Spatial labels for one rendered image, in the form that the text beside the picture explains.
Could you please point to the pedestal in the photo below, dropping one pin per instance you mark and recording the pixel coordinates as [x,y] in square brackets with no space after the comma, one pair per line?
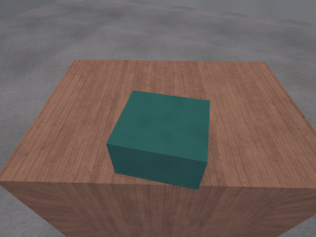
[260,176]

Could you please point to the carton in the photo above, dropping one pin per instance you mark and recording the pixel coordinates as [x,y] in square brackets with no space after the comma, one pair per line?
[161,138]

